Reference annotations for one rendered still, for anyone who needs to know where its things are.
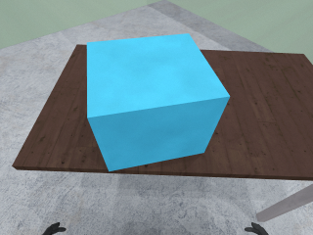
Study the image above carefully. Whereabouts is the table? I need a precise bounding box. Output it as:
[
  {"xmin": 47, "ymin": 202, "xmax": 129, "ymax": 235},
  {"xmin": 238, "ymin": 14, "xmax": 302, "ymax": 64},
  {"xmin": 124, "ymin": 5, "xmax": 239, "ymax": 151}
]
[{"xmin": 12, "ymin": 44, "xmax": 313, "ymax": 222}]

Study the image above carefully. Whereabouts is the right robot hand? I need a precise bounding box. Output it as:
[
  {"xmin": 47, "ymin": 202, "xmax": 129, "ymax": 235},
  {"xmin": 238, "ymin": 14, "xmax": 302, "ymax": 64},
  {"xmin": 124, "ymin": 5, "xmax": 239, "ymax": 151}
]
[{"xmin": 245, "ymin": 222, "xmax": 269, "ymax": 235}]

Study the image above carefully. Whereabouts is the left robot hand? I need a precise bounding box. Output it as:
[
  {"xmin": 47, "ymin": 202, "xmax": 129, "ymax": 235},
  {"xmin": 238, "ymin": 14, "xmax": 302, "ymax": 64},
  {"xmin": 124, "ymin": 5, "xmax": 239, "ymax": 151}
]
[{"xmin": 42, "ymin": 222, "xmax": 67, "ymax": 235}]

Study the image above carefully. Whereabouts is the carton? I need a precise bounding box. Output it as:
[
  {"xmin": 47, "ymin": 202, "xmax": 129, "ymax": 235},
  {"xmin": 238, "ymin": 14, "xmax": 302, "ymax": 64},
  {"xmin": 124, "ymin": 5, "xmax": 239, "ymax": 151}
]
[{"xmin": 87, "ymin": 33, "xmax": 230, "ymax": 171}]

